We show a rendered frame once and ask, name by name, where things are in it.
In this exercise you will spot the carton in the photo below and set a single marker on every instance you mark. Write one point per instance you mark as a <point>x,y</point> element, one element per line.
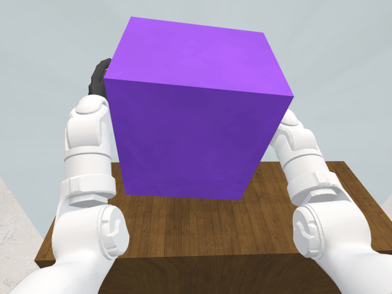
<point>193,107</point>

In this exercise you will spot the right robot forearm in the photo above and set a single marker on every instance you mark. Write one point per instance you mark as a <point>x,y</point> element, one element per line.
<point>309,179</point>

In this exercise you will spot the left robot upper arm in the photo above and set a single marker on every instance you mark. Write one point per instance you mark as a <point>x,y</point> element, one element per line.
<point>86,243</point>

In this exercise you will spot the right robot upper arm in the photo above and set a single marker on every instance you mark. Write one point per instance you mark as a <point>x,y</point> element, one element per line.
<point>336,235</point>

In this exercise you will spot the robot left hand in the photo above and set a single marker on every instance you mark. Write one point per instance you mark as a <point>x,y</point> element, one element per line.
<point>97,86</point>

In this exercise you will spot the left robot forearm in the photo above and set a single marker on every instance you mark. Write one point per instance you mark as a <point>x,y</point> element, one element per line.
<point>87,156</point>

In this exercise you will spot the pedestal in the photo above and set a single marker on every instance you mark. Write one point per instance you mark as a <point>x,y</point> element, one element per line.
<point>210,246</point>

